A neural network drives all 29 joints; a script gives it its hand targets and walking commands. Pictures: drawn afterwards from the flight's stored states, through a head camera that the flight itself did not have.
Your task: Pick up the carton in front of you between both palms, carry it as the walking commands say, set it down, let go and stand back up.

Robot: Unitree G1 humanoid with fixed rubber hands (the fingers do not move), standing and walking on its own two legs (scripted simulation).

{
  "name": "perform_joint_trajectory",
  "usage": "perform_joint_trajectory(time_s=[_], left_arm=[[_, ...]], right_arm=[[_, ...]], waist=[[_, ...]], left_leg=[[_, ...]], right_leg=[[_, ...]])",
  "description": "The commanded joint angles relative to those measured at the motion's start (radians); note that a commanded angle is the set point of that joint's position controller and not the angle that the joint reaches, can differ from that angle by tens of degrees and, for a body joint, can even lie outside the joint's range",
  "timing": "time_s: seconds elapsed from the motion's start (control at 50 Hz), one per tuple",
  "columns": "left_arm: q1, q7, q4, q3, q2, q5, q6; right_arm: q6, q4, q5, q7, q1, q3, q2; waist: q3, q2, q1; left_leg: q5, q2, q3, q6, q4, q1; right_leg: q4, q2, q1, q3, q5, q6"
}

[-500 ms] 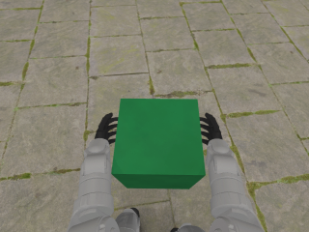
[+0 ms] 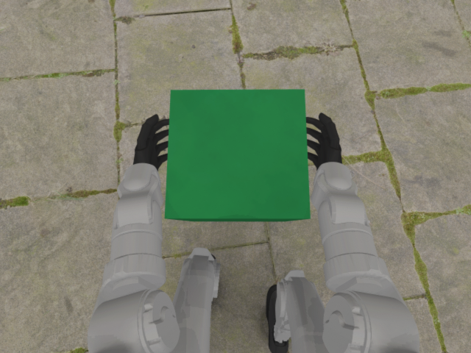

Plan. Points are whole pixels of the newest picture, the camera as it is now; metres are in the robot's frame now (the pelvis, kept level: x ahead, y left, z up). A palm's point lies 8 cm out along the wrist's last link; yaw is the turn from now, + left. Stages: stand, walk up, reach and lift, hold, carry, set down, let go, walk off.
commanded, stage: set down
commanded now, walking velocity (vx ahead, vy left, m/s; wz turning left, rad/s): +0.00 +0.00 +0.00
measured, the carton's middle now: (238, 168) +0.43 +0.07 -0.14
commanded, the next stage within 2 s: none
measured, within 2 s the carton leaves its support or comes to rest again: neither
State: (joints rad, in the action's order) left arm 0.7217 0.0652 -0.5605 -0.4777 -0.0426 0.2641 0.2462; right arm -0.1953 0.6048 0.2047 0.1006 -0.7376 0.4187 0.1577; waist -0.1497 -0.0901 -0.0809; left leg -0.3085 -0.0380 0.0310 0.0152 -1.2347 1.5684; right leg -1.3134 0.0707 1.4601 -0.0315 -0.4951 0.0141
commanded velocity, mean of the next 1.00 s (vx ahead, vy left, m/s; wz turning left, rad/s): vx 0.00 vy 0.00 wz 0.00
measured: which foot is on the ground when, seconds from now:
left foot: down 0.00-1.00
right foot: down 0.00-1.00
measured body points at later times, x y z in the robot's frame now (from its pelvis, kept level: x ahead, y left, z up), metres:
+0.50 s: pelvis -0.02 +0.00 -0.13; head +0.26 +0.06 +0.22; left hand +0.42 +0.25 -0.24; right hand +0.49 -0.04 -0.23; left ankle +0.11 +0.13 -0.59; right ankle +0.05 -0.12 -0.59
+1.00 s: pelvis -0.04 -0.01 -0.22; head +0.31 +0.04 +0.05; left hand +0.43 +0.28 -0.38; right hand +0.52 -0.01 -0.39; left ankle +0.11 +0.13 -0.59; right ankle +0.05 -0.12 -0.59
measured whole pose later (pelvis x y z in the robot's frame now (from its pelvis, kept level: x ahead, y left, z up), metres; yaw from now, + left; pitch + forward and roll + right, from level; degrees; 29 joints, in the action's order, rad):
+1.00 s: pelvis -0.04 -0.01 -0.22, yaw -1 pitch +45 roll -1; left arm 1.21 -0.03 -0.77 -0.47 0.18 0.10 0.25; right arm -0.20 0.95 0.06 0.19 -1.36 0.20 -0.12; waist 0.14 -0.09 -0.18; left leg -0.37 -0.02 0.08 0.06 -1.95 2.37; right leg -2.09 0.15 2.25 -0.01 -0.62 0.03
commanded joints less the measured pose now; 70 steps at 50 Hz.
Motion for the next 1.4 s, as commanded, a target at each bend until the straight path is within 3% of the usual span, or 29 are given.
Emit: perform_joint_trajectory(time_s=[0.0,0.16,0.24,0.44,0.68,0.88,0.98,1.06,1.26,1.38], left_arm=[[0.517,0.184,-0.05,0.508,-0.825,-0.086,0.011],[0.642,0.145,-0.03,0.543,-0.841,-0.128,0.026],[0.672,0.13,-0.029,0.532,-0.814,-0.137,0.025],[0.804,0.138,-0.03,0.507,-0.74,-0.171,0.013],[0.917,0.139,-0.071,0.416,-0.616,-0.178,-0.004],[1.058,0.139,-0.093,0.402,-0.528,-0.225,-0.027],[1.086,0.153,-0.119,0.432,-0.609,-0.301,-0.036],[1.081,0.173,-0.141,0.427,-0.624,-0.324,-0.032],[1.036,0.175,-0.233,0.349,-0.554,-0.282,-0.056],[1.055,0.178,-0.265,0.315,-0.509,-0.279,-0.075]], right_arm=[[-0.004,0.078,-0.056,-0.23,-0.554,-0.493,0.831],[-0.006,0.105,-0.099,-0.236,-0.687,-0.492,0.805],[-0.009,0.097,-0.137,-0.239,-0.758,-0.536,0.807],[-0.006,0.169,-0.136,-0.201,-0.84,-0.495,0.75],[0.002,0.216,-0.177,-0.167,-0.989,-0.519,0.684],[0.014,0.253,-0.221,-0.155,-1.113,-0.549,0.605],[0.033,0.229,-0.239,-0.155,-1.177,-0.561,0.587],[0.029,0.245,-0.216,-0.156,-1.155,-0.559,0.608],[0.048,0.304,-0.22,-0.177,-1.14,-0.535,0.587],[0.062,0.33,-0.208,-0.171,-1.151,-0.513,0.532]], waist=[[-0.769,0.068,-0.048],[-0.933,0.107,-0.062],[-0.991,0.078,-0.103],[-1.002,0.06,-0.097],[-0.989,0.002,-0.162],[-0.952,-0.022,-0.192],[-0.962,-0.019,-0.157],[-0.896,-0.065,-0.137],[-0.75,-0.093,-0.173],[-0.696,-0.105,-0.169]], left_leg=[[0.127,0.153,-0.032,0.0,0.002,-0.662],[0.129,0.155,-0.031,0.02,-0.126,-0.597],[0.13,0.152,-0.036,0.018,-0.182,-0.583],[0.185,0.15,-0.085,0.03,-0.339,-0.38],[0.197,0.126,-0.111,0.032,-0.495,-0.195],[0.182,0.099,-0.127,0.038,-0.617,-0.114],[0.233,0.096,-0.125,0.043,-0.674,-0.111],[0.255,0.099,-0.116,0.04,-0.697,-0.036],[0.223,0.093,-0.118,0.019,-0.72,0.067],[0.196,0.087,-0.115,0.017,-0.728,0.127]], right_leg=[[0.114,0.136,0.019,0.043,0.065,0.011],[-0.05,0.16,0.196,0.066,0.054,0.003],[-0.113,0.168,0.27,0.074,0.031,0.011],[-0.233,0.172,0.348,0.086,0.04,0.008],[-0.385,0.173,0.416,0.089,0.04,0.011],[-0.509,0.165,0.436,0.093,0.025,0.005],[-0.553,0.154,0.427,0.098,0.056,-0.009],[-0.574,0.147,0.428,0.102,0.095,-0.012],[-0.582,0.144,0.514,0.08,0.066,-0.014],[-0.584,0.135,0.518,0.07,0.061,-0.016]])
